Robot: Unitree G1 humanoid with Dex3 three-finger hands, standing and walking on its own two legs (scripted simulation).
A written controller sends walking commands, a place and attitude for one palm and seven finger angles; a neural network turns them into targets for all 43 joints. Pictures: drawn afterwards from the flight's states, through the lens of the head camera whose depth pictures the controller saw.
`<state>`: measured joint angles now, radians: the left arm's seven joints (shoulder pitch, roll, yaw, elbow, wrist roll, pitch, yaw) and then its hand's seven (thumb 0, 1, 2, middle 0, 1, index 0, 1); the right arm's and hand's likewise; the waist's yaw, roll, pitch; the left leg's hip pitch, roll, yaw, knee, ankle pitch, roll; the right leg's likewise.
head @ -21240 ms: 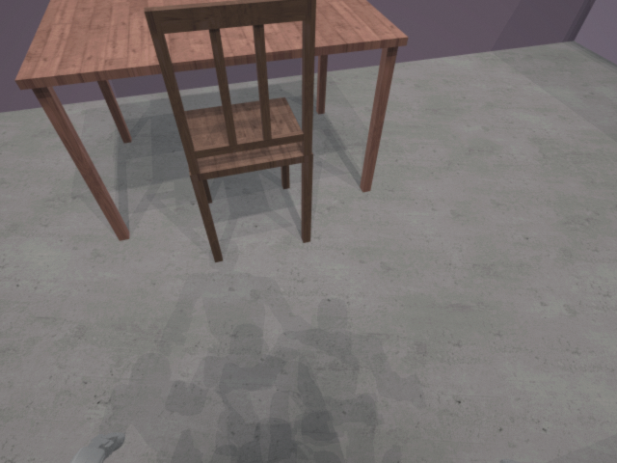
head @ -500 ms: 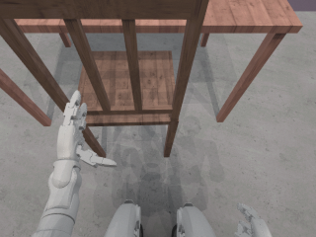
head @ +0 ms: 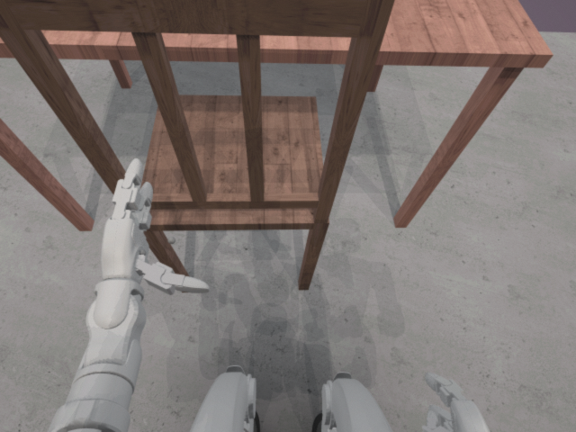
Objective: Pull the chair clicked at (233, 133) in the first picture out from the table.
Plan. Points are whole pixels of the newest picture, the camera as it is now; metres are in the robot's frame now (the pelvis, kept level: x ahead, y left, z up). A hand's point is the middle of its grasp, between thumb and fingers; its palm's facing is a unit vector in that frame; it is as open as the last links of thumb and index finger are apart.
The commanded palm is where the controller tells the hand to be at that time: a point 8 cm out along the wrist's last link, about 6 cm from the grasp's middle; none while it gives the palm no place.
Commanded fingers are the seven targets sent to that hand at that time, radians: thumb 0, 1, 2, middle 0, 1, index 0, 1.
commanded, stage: aim the fingers beside a spindle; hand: left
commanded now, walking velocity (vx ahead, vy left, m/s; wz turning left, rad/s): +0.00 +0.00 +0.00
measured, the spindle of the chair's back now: (180, 135) +0.51 +0.17 +0.06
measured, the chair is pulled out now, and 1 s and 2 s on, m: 0.00 0.00 0.00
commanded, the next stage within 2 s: push the fingers through the gap in 0.34 s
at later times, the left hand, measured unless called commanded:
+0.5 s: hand (178, 239) +0.36 +0.16 +0.03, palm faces +0.05 -1.00 -0.04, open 16.9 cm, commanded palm +0.35 +0.20 +0.02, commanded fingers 0.00 -0.50 0.30 -0.06 -0.08 -0.06 -0.08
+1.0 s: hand (180, 204) +0.42 +0.17 +0.02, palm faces +0.08 -1.00 -0.03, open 16.9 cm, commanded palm +0.39 +0.21 +0.02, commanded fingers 0.00 -0.50 0.30 -0.06 -0.08 -0.06 -0.08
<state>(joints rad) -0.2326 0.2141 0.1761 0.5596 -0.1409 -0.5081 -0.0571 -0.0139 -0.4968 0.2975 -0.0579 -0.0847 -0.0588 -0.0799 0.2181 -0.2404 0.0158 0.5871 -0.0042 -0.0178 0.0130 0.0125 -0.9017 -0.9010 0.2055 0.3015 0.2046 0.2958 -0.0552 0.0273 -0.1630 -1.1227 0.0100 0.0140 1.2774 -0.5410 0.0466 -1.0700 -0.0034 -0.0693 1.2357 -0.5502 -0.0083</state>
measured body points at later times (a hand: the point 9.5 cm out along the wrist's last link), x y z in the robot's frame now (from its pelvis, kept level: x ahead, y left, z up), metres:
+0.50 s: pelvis +0.00 +0.00 +0.00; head +0.12 +0.01 +0.44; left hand +0.35 +0.21 +0.03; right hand +0.14 -0.25 -0.11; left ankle +0.03 +0.09 -0.62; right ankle +0.02 -0.12 -0.62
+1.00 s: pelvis +0.00 -0.01 +0.00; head +0.14 +0.00 +0.43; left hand +0.41 +0.22 +0.02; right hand +0.10 -0.27 -0.12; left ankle +0.03 +0.09 -0.62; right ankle +0.02 -0.12 -0.62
